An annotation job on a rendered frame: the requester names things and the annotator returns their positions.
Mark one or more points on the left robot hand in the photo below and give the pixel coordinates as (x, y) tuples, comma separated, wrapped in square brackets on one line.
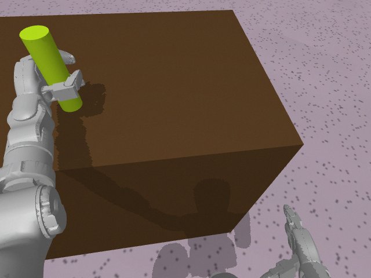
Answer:
[(28, 79)]

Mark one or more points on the right robot hand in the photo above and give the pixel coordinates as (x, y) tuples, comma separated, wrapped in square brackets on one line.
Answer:
[(302, 245)]

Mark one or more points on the left robot arm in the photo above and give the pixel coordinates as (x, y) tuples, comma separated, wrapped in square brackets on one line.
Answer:
[(31, 212)]

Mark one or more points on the right robot arm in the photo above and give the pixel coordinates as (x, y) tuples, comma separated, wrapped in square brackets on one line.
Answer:
[(313, 270)]

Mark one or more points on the can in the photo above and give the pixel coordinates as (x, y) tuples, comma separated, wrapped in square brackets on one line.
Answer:
[(42, 48)]

